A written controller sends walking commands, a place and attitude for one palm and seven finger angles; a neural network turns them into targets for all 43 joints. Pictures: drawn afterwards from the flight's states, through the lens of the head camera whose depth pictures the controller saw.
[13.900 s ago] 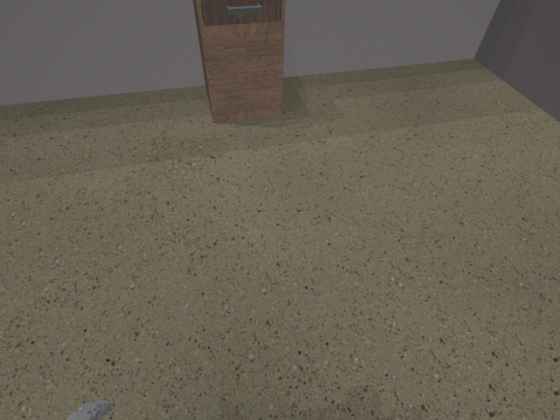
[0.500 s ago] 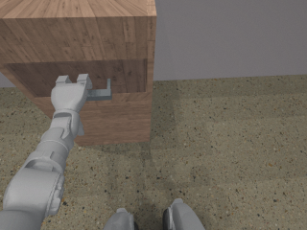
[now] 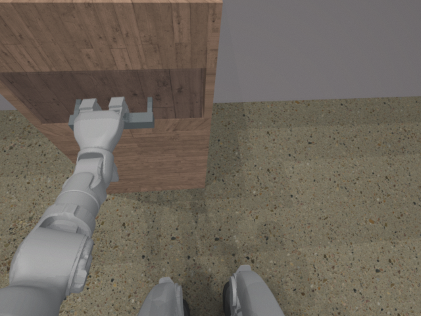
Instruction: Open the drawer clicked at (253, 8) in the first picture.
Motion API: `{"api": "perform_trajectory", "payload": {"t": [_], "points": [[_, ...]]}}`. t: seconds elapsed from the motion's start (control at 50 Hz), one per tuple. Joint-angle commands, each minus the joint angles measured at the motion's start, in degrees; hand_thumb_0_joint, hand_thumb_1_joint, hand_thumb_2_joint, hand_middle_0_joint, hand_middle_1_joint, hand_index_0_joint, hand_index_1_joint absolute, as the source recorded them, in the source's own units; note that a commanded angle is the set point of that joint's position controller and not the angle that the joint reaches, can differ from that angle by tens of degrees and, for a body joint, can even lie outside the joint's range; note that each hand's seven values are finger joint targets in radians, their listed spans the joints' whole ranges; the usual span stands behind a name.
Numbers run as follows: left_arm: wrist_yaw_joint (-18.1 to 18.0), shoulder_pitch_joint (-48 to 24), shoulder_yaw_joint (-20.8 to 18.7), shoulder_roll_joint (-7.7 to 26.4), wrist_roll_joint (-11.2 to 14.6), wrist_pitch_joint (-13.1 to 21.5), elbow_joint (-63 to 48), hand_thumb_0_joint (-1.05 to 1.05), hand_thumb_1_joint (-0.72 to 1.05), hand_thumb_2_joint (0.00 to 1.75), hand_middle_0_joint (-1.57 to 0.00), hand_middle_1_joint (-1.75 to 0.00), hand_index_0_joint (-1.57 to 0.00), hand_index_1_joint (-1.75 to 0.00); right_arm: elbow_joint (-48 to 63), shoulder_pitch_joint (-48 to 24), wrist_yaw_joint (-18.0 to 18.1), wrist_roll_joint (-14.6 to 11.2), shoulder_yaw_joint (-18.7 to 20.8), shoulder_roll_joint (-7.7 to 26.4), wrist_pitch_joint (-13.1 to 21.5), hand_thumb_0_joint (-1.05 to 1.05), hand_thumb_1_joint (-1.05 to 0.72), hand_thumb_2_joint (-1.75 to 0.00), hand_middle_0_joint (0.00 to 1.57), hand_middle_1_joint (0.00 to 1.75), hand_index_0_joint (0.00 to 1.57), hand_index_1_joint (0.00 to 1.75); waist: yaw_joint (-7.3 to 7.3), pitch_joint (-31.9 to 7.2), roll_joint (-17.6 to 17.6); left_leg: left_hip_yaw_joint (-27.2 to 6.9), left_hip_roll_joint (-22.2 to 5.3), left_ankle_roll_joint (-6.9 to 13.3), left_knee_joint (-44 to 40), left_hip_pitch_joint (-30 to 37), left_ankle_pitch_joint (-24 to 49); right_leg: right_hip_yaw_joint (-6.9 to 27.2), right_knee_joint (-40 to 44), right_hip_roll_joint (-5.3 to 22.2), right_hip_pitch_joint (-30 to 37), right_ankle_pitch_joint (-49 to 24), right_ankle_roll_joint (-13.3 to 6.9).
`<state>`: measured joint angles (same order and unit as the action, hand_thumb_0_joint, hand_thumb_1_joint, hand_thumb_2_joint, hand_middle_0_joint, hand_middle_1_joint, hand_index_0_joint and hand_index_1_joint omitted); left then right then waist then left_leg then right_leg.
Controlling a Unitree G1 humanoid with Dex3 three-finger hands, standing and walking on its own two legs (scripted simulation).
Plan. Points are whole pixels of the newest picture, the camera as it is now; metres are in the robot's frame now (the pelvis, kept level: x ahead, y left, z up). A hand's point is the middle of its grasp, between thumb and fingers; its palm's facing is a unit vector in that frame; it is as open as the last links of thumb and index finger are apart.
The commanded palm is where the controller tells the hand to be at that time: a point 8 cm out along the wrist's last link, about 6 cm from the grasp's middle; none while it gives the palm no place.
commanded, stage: lower the fingers behind the handle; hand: left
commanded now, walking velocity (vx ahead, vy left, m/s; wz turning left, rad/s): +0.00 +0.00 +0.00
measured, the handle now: (114, 112) +0.53 +0.19 -0.03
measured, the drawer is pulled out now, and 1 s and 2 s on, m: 0.00 0.00 0.07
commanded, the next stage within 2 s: close the thumb around the handle in 0.34 s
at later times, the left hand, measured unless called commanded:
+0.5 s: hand (111, 139) +0.47 +0.19 -0.05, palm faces -0.05 -0.04 -1.00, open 13.8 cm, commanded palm +0.46 +0.19 +0.01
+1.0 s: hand (112, 139) +0.47 +0.19 -0.04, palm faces -0.05 -0.04 -1.00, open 6.4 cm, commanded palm +0.46 +0.18 +0.01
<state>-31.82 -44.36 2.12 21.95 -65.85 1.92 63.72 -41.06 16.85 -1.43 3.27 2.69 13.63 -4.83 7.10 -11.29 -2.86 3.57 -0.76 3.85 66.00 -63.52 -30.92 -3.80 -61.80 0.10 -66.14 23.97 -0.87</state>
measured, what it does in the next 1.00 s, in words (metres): stands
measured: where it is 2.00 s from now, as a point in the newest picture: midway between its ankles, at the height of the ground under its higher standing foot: outside the picture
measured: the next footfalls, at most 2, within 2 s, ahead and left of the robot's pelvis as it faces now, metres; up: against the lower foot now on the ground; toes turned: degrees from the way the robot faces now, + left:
none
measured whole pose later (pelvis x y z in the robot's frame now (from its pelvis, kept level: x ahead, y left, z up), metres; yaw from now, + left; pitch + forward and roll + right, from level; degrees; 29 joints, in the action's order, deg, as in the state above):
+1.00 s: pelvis +0.00 -0.01 +0.00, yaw +0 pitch +29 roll -2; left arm -30.9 -44.1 1.5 22.9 -65.2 2.6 63.2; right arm -40.5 16.5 -0.9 2.9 2.3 14.0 -4.2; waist 7.2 -11.2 -3.0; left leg 3.4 -1.0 3.2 65.4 -63.6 -30.7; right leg -3.8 -61.8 -0.3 -66.5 24.0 -1.6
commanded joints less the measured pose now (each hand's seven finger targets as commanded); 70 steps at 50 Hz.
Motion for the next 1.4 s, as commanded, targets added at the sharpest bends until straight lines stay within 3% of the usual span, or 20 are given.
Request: {"api": "perform_trajectory", "payload": {"t": [0.0,0.02,0.06,0.16,0.32,0.42,0.44,0.54,0.7,0.74,0.8,0.84,0.86,0.92,1.06,1.12,1.18,1.22,1.3,1.38], "points": [[-1.6,-22.9,-0.9,9.1,0.4,-0.7,-10.7,0.00,-0.50,0.30,-0.30,-1.20,-0.30,-1.20,3.0,9.0,0.5,0.0,3.7,10.2,0.5,0.00,-0.90,-0.90,0.20,0.30,0.20,0.30,2.21,-28.7,-4.5,-7.5,-0.3,-2.8,-7.1,23.2,28.9,1.0,4.6,-2.3,12.5,-15.3,-1.7],[-1.5,-22.1,-1.7,9.9,0.4,-0.9,-10.6,0.00,-0.50,0.30,-0.30,-1.20,-0.30,-1.20,2.9,9.1,0.5,0.0,3.7,10.2,0.4,0.00,-0.90,-0.90,0.20,0.30,0.20,0.30,1.49,-28.8,-4.5,-7.5,-0.3,-2.9,-7.2,23.3,29.1,0.9,4.6,-2.3,12.8,-15.3,-1.7],[-1.1,-22.5,-0.2,8.1,0.8,-1.2,-10.7,0.00,-0.50,0.30,-0.30,-1.20,-0.30,-1.20,3.0,9.1,0.5,0.0,3.6,10.0,0.4,0.00,-0.90,-0.90,0.20,0.30,0.20,0.30,2.27,-28.1,-3.8,-7.2,-0.3,-2.6,-7.2,22.9,28.9,0.9,5.0,-2.3,13.3,-15.8,-1.6],[-0.1,-20.9,-2.1,11.6,1.0,-1.2,-8.5,0.00,-0.50,0.30,-0.30,-1.20,-0.30,-1.20,3.3,8.8,1.0,-0.3,3.0,10.2,0.5,0.00,-0.90,-0.90,0.20,0.30,0.20,0.30,1.92,-26.2,-1.2,-5.6,0.6,-1.6,-7.5,17.9,23.8,1.8,5.8,-2.2,16.5,-15.2,-1.5],[0.3,-19.6,-3.8,14.1,1.0,1.1,-10.1,0.00,-0.50,0.30,-0.30,-1.20,-0.30,-1.20,3.7,8.9,1.4,-0.3,2.9,10.1,1.1,0.00,-0.90,-0.90,0.20,0.30,0.20,0.30,1.10,-27.6,-1.8,-4.7,1.0,-1.3,-6.8,15.8,23.4,2.6,5.4,-2.1,18.5,-16.9,-1.5],[-0.5,-20.9,-3.2,13.5,0.7,1.1,-10.1,0.00,-0.50,0.30,-0.30,-1.20,-0.30,-1.20,3.4,9.3,1.3,-0.3,3.0,10.2,1.3,0.00,-0.90,-0.90,0.20,0.30,0.20,0.30,1.75,-27.9,-1.7,-4.9,0.9,-1.3,-6.7,16.0,23.9,2.4,5.2,-2.0,17.8,-17.3,-1.5],[-0.5,-20.3,-2.1,11.6,0.9,0.8,-9.4,0.00,-0.44,0.32,-0.30,-1.21,-0.30,-1.21,3.4,9.2,1.2,-0.3,3.2,10.0,1.3,0.00,-0.90,-0.90,0.20,0.30,0.20,0.30,1.95,-27.5,-2.5,-4.6,1.0,-1.3,-6.7,16.4,24.0,2.4,5.6,-2.1,17.6,-17.2,-1.4],[-0.5,-21.1,-3.4,13.5,1.1,0.2,-10.3,0.00,-0.16,0.44,-0.32,-1.24,-0.32,-1.24,3.1,9.4,1.1,-0.3,3.1,10.3,1.2,0.00,-0.90,-0.90,0.20,0.30,0.20,0.30,1.50,-29.5,-2.7,-4.9,0.9,-1.4,-6.7,17.7,25.5,2.3,5.3,-2.1,18.2,-18.1,-1.5],[0.2,-18.8,-3.2,12.4,1.3,1.2,-11.1,0.00,0.28,0.64,-0.36,-1.28,-0.36,-1.28,3.3,9.4,1.2,-0.2,3.3,10.1,1.0,0.00,-0.90,-0.90,0.20,0.30,0.20,0.30,1.23,-29.2,-1.6,-4.9,0.7,-1.4,-6.9,18.2,26.6,2.4,5.6,-2.1,19.2,-19.4,-1.4],[0.0,-18.4,-2.5,11.7,1.1,1.1,-10.1,0.00,0.40,0.68,-0.36,-1.30,-0.36,-1.30,3.2,9.1,1.2,-0.3,3.1,9.9,1.0,0.00,-0.90,-0.90,0.20,0.30,0.20,0.30,1.48,-26.8,-1.0,-4.6,0.8,-1.3,-7.2,16.6,24.9,2.4,6.0,-2.1,18.9,-18.5,-1.4],[-0.6,-19.5,-2.9,12.3,0.7,1.1,-9.8,0.00,0.56,0.76,-0.38,-1.31,-0.38,-1.31,3.0,9.1,1.1,-0.2,3.2,10.0,1.1,0.00,-0.90,-0.90,0.20,0.30,0.20,0.30,1.88,-27.0,-0.6,-4.8,0.7,-1.3,-6.9,16.7,24.5,2.4,5.8,-2.1,17.8,-17.6,-1.4],[-0.9,-18.4,-3.3,12.6,0.7,0.8,-9.3,0.00,0.68,0.80,-0.38,-1.33,-0.38,-1.33,3.2,8.8,1.0,-0.2,3.1,10.0,1.1,0.00,-0.90,-0.90,0.20,0.30,0.20,0.30,1.24,-26.5,-1.8,-4.4,1.0,-1.4,-7.1,16.3,24.3,2.5,5.9,-2.0,18.2,-17.5,-1.5],[-1.0,-19.6,-2.4,11.8,0.8,0.7,-9.4,0.00,0.73,0.83,-0.39,-1.33,-0.39,-1.33,3.2,8.8,1.0,-0.2,3.1,9.9,1.2,0.00,-0.90,-0.90,0.20,0.30,0.20,0.30,1.88,-26.3,-1.1,-4.5,0.9,-1.3,-7.1,16.1,23.8,2.4,6.0,-2.1,18.0,-17.2,-1.5],[-1.0,-19.4,-3.4,12.9,0.7,0.5,-9.8,0.00,0.90,0.90,-0.40,-1.35,-0.40,-1.35,3.2,9.0,0.9,-0.2,3.1,10.1,1.2,0.00,-0.90,-0.90,0.20,0.30,0.20,0.30,1.12,-28.6,-2.1,-4.7,0.9,-1.5,-7.1,17.6,25.6,2.3,5.5,-2.0,18.4,-18.1,-1.5],[-0.7,-22.2,-1.5,11.3,1.1,-0.4,-8.6,0.00,0.90,0.90,-0.40,-1.35,-0.40,-1.35,3.3,8.9,1.1,-0.4,3.0,10.2,1.2,0.00,-0.90,-0.90,0.20,0.30,0.20,0.30,2.73,-26.3,-0.9,-5.0,0.8,-1.3,-7.3,16.2,22.2,2.3,6.3,-2.0,16.9,-15.3,-1.3],[-0.4,-22.0,-2.9,13.0,1.3,-0.5,-8.2,0.00,0.90,0.90,-0.40,-1.35,-0.40,-1.35,3.0,9.2,1.1,-0.4,3.0,10.5,1.2,0.00,-0.90,-0.90,0.20,0.30,0.20,0.30,2.26,-27.2,-1.8,-5.1,0.8,-1.4,-7.2,17.5,23.5,2.2,5.9,-2.1,16.6,-15.6,-1.4],[-0.2,-23.1,-1.7,11.6,1.4,-0.3,-8.6,0.00,0.90,0.90,-0.40,-1.35,-0.40,-1.35,3.1,9.1,1.2,-0.4,2.8,10.2,1.2,0.00,-0.90,-0.90,0.20,0.30,0.20,0.30,2.56,-26.9,-1.7,-5.5,0.8,-1.4,-7.4,17.2,23.2,2.0,5.8,-2.1,16.4,-15.3,-1.5],[-0.2,-21.9,-2.5,12.2,1.3,0.0,-8.7,0.00,0.90,0.90,-0.40,-1.35,-0.40,-1.35,3.1,9.3,1.2,-0.4,3.0,10.4,1.3,0.00,-0.90,-0.90,0.20,0.30,0.20,0.30,2.20,-27.8,-1.1,-5.4,0.8,-1.4,-7.2,17.5,23.5,2.0,5.6,-2.1,16.7,-15.4,-1.4],[0.2,-15.0,-2.7,10.2,2.2,0.7,-11.2,0.00,0.90,0.90,-0.40,-1.35,-0.40,-1.35,4.2,8.9,0.8,-0.4,3.2,9.8,1.0,0.00,-0.90,-0.90,0.20,0.30,0.20,0.30,-0.12,-30.1,-2.3,-5.2,0.6,-1.8,-7.9,20.5,27.6,1.9,5.6,-2.3,19.5,-18.8,-1.6],[0.3,-9.5,-2.2,8.2,2.7,1.5,-12.5,0.00,0.90,0.90,-0.40,-1.35,-0.40,-1.35,4.6,7.8,0.6,-0.6,3.3,9.4,0.7,0.00,-0.90,-0.90,0.20,0.30,0.20,0.30,-1.18,-27.5,-1.3,-4.8,0.4,-1.7,-9.0,20.5,27.3,1.9,6.5,-2.4,20.5,-19.1,-1.7]]}}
